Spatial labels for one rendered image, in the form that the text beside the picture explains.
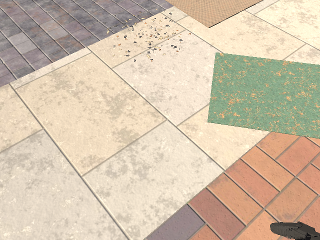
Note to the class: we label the robot right hand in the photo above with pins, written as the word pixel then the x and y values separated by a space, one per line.
pixel 297 231

